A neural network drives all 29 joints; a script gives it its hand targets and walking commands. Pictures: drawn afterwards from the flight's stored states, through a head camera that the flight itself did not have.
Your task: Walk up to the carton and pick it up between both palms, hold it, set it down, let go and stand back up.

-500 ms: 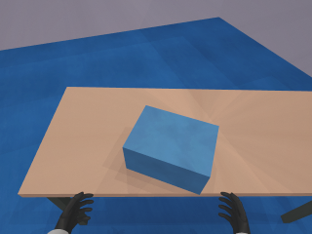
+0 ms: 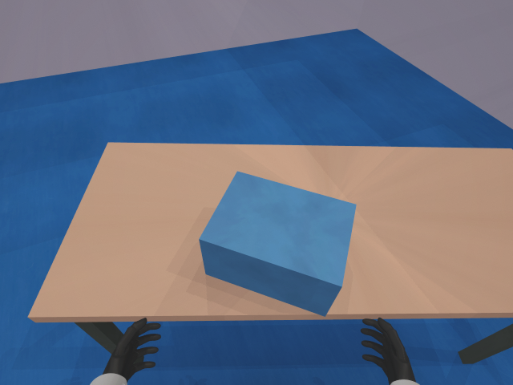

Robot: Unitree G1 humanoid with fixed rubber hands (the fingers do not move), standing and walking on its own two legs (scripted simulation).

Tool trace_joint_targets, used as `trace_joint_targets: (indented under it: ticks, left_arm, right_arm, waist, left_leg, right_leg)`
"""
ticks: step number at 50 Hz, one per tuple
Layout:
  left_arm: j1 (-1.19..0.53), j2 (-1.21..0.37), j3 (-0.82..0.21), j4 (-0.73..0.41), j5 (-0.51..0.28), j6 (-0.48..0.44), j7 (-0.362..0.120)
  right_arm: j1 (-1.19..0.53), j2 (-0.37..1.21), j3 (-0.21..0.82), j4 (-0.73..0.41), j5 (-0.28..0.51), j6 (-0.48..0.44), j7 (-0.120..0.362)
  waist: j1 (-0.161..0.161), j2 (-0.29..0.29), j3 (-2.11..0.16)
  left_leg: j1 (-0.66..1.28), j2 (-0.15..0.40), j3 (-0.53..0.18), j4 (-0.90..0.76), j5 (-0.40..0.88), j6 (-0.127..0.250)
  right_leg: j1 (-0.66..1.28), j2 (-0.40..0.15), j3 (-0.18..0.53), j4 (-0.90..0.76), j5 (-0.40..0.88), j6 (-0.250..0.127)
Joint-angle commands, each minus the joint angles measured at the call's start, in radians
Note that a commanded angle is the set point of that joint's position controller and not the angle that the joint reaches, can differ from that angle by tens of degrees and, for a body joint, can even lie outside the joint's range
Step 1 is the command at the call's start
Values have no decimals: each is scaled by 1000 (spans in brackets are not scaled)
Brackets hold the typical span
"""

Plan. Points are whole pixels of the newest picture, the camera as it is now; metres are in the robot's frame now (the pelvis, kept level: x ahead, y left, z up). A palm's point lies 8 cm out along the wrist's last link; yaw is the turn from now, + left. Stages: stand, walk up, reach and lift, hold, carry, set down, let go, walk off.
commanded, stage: let go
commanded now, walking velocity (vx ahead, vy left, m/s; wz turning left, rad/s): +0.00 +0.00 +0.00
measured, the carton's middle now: (279, 240) +0.40 -0.04 -0.10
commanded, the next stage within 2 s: stand in 0.42 s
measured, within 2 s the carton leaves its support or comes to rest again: neither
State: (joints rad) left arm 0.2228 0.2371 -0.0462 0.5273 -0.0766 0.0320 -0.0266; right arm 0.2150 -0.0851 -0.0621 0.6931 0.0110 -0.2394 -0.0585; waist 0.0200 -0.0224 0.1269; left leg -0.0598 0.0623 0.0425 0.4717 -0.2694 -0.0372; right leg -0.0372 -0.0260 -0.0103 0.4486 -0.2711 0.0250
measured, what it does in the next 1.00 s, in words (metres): stands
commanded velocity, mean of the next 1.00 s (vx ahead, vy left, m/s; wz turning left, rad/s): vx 0.00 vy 0.00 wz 0.00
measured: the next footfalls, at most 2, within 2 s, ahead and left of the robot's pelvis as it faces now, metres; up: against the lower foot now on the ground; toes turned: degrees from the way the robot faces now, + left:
none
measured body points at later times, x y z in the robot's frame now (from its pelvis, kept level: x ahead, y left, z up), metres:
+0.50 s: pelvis +0.00 -0.02 +0.00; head +0.01 -0.01 +0.45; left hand +0.16 +0.22 -0.09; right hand +0.16 -0.23 -0.09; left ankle +0.00 +0.14 -0.74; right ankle -0.01 -0.14 -0.74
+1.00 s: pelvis -0.01 +0.00 +0.00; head -0.02 -0.01 +0.45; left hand +0.06 +0.30 -0.11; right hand +0.10 -0.28 -0.13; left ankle +0.00 +0.14 -0.74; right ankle -0.01 -0.14 -0.74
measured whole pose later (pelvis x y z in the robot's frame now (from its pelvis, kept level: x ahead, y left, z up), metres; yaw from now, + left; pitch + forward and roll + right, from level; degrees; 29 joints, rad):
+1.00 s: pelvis -0.01 +0.00 +0.00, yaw +3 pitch -3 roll +0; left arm 0.23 0.34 0.01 0.92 0.02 -0.02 -0.01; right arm 0.17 -0.32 0.00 1.01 -0.03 -0.01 0.02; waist 0.02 0.03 0.01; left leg -0.18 0.05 0.00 0.47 -0.23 -0.03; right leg -0.14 -0.04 -0.05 0.46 -0.26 0.02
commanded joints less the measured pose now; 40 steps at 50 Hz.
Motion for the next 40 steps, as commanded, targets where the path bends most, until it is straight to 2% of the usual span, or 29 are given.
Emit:
trace_joint_targets:
  ticks: [1,3,4,5,6,7,8,9,11,13,14,16,17,19,20,21,22,23,24,25,26,28,29,32,33,35,37,39,40]
  left_arm:
    - [-90,130,66,-174,18,-34,8]
    - [-54,107,63,-118,40,-12,10]
    - [-47,157,68,-123,-6,-45,-16]
    - [-73,120,61,-105,34,-12,-2]
    - [-85,130,67,-120,13,-16,-13]
    - [-117,130,72,-122,33,-23,2]
    - [-130,148,79,-173,33,-17,0]
    - [-107,108,61,-124,46,-2,15]
    - [-107,129,83,-132,22,-15,11]
    - [-121,121,59,-147,26,-9,15]
    - [-109,112,65,-172,38,4,18]
    - [-113,138,63,-161,5,-5,7]
    - [-112,120,51,-200,12,12,19]
    - [-119,113,75,-157,39,32,32]
    - [-97,148,80,-183,11,6,13]
    - [-103,121,81,-192,39,34,29]
    - [-61,151,94,-166,6,-10,5]
    - [-50,248,139,-48,117,-33,32]
    - [-33,207,128,-74,117,-43,37]
    - [-13,217,131,-23,111,-37,39]
    - [-22,230,131,-23,115,-47,39]
    - [-47,247,130,20,97,-70,45]
    - [-32,251,125,51,100,-78,38]
    - [-39,235,121,92,96,-79,33]
    - [-92,234,108,93,101,-85,29]
    - [-46,221,109,123,97,-97,28]
    - [-70,275,123,161,109,-89,31]
    - [-77,273,118,177,115,-82,30]
    - [-68,286,121,204,103,-82,31]
  right_arm:
    - [-63,-106,-9,-145,8,-40,3]
    - [-73,-147,-22,-99,-4,-37,17]
    - [-18,-64,9,-191,7,-49,-15]
    - [-94,-130,-22,-97,-16,-30,11]
    - [-67,-79,3,-162,0,-24,-4]
    - [-97,-103,-13,-141,-9,-28,5]
    - [-92,-91,-16,-146,-4,-28,-5]
    - [-122,-140,-27,-78,-7,-16,17]
    - [-108,-114,-13,-154,-6,-24,13]
    - [-108,-118,-14,-138,-6,-30,10]
    - [-113,-139,-19,-105,-13,-27,22]
    - [-99,-109,-31,-162,-16,-37,2]
    - [-123,-153,-34,-124,-16,-27,18]
    - [-145,-150,-16,-110,-11,-20,35]
    - [-80,-89,10,-190,2,-37,12]
    - [-129,-181,-14,-98,-9,-23,31]
    - [-67,-94,10,-207,-4,-44,6]
    - [-32,-396,-50,-2,-52,81,9]
    - [-108,-423,-60,-16,-69,122,14]
    - [-73,-384,-55,-16,-52,133,20]
    - [-47,-380,-55,-10,-38,151,24]
    - [-76,-368,-30,22,-33,161,36]
    - [-46,-338,-26,34,-37,169,44]
    - [-66,-419,-30,95,-34,166,47]
    - [-88,-368,-9,85,-28,175,52]
    - [-81,-430,-17,111,-39,186,53]
    - [-126,-398,8,131,-54,189,58]
    - [-107,-414,5,135,-34,192,62]
    - [-69,-437,5,167,-49,188,63]
  waist:
    - [-5,77,-98]
    - [-9,101,-57]
    - [-26,-1,-88]
    - [-6,50,-57]
    - [-22,1,-66]
    - [-16,66,-42]
    - [-22,80,-48]
    - [4,111,-39]
    - [20,28,-89]
    - [-23,48,-86]
    - [-16,84,-77]
    - [-31,9,-104]
    - [-24,71,-132]
    - [3,80,-126]
    - [-8,18,-150]
    - [-6,63,-153]
    - [-4,-24,-159]
    - [14,68,-256]
    - [17,109,-208]
    - [9,25,-279]
    - [-2,2,-264]
    - [0,85,-175]
    - [-13,-6,-210]
    - [6,54,-182]
    - [-18,-33,-145]
    - [5,44,-254]
    - [2,-5,-164]
    - [-12,25,-135]
    - [-10,55,-200]
  left_leg:
    - [64,-55,11,-83,251,-23]
    - [75,-47,5,-95,250,-26]
    - [61,-61,22,-69,250,-3]
    - [60,-49,10,-92,206,-11]
    - [28,-55,23,-105,182,1]
    - [41,-53,23,-109,189,-9]
    - [39,-49,13,-105,186,-16]
    - [36,-49,15,-105,185,-15]
    - [37,-53,21,-102,183,1]
    - [50,-55,25,-88,205,0]
    - [64,-47,14,-94,227,-10]
    - [30,-55,15,-86,192,7]
    - [33,-50,20,-91,183,-5]
    - [39,-54,15,-94,187,-1]
    - [20,-67,24,-73,204,17]
    - [41,-57,9,-77,248,0]
    - [36,-69,27,-62,251,17]
    - [-116,41,-52,-47,390,48]
    - [-167,43,-51,-30,386,51]
    - [-111,45,-34,3,374,44]
    - [-122,52,-43,1,347,43]
    - [-156,38,-35,-18,277,54]
    - [-123,33,-27,7,286,51]
    - [-155,56,-52,10,301,69]
    - [-165,60,-78,-32,263,76]
    - [-113,48,-61,-19,284,66]
    - [-128,60,-79,-35,283,78]
    - [-141,47,-81,-29,251,75]
    - [-135,47,-53,-54,244,64]
  right_leg:
    - [-117,39,-15,-111,171,-33]
    - [-141,45,-23,-120,157,-39]
    - [-95,19,-2,-129,229,-10]
    - [-136,48,-22,-116,141,-31]
    - [-89,28,-10,-129,143,-18]
    - [-119,29,-9,-116,153,-18]
    - [-117,31,-20,-115,136,-24]
    - [-139,42,-25,-112,96,-41]
    - [-120,37,-15,-121,120,-28]
    - [-120,33,-15,-112,162,-14]
    - [-146,42,-25,-117,168,-29]
    - [-121,32,-9,-120,169,-19]
    - [-124,43,-20,-109,135,-30]
    - [-143,40,-23,-114,131,-27]
    - [-98,22,-7,-113,188,-12]
    - [-108,43,-21,-97,210,-23]
    - [-97,27,-5,-104,248,2]
    - [-79,-84,49,-11,239,-32]
    - [-39,-63,38,-30,290,-21]
    - [-24,-94,24,-21,362,-25]
    - [-49,-88,25,-5,349,-44]
    - [-131,-98,34,-41,318,-24]
    - [-121,-89,17,-20,337,-30]
    - [-115,-110,45,-48,281,-45]
    - [-145,-113,30,-57,292,-55]
    - [-99,-104,39,-45,268,-36]
    - [-140,-96,29,-48,218,-49]
    - [-145,-105,33,-80,301,-55]
    - [-94,-107,35,-57,263,-50]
